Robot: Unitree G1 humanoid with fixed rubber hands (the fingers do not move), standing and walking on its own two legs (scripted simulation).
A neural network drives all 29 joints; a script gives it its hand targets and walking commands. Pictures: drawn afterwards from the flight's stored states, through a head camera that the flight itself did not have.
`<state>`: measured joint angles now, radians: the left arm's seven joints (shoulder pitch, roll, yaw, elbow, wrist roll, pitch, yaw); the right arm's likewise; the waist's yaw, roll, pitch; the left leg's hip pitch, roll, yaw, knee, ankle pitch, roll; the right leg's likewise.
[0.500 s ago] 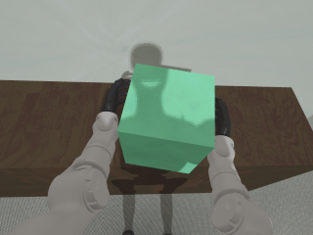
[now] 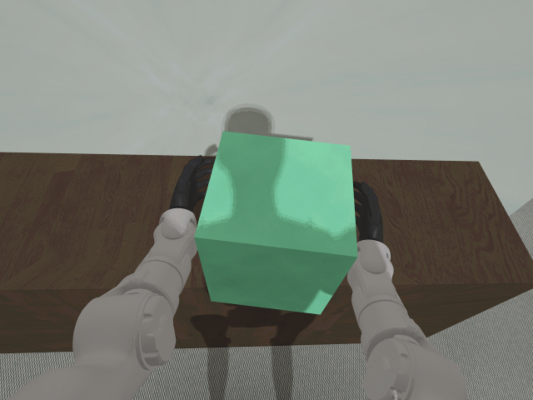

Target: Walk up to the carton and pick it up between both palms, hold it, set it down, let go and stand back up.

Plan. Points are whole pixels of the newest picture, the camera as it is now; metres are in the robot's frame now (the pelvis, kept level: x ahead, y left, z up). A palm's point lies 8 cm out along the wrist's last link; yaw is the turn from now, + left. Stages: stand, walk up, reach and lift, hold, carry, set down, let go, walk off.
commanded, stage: reach and lift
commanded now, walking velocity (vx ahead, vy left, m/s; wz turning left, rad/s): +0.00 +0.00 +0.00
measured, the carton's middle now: (275, 229) +0.40 -0.04 -0.03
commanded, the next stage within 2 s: none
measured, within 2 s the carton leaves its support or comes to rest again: neither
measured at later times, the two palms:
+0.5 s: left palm (169, 181) +0.41 +0.13 +0.09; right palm (373, 214) +0.36 -0.17 +0.08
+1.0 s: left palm (150, 175) +0.39 +0.14 +0.13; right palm (376, 194) +0.36 -0.16 +0.12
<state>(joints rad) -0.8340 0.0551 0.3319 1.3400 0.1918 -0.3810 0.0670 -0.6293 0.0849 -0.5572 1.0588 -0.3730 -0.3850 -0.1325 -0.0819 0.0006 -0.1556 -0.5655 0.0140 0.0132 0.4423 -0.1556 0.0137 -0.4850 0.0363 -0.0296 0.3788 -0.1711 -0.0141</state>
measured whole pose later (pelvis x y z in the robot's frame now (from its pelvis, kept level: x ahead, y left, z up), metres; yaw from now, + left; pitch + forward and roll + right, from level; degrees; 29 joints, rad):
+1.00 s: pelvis +0.00 +0.00 +0.01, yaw +1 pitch +0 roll -1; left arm -0.65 0.00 0.24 0.70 0.15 0.17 0.07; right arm -0.56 -0.02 -0.13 0.73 0.05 0.05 -0.18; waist -0.06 -0.02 -0.07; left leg -0.19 0.00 0.00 0.35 -0.15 0.02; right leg -0.10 0.02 -0.04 0.27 -0.17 -0.01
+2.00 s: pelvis -0.01 +0.00 +0.01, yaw +1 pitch -9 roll -1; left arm -0.57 -0.06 0.27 0.17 0.33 0.59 -0.02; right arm -0.54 -0.02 -0.04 0.53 0.11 0.21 -0.17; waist -0.07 -0.07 0.06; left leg -0.03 -0.01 0.01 0.33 -0.15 0.02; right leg 0.05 0.02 -0.03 0.26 -0.17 -0.01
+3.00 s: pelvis -0.02 -0.01 +0.01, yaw +1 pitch -10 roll +0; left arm -0.62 -0.04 0.31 0.09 0.36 0.70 -0.07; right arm -0.60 0.00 -0.04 0.46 0.12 0.32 -0.20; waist -0.07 -0.08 0.05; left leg -0.02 0.01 0.00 0.32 -0.13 0.01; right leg 0.05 0.03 -0.04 0.29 -0.17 -0.03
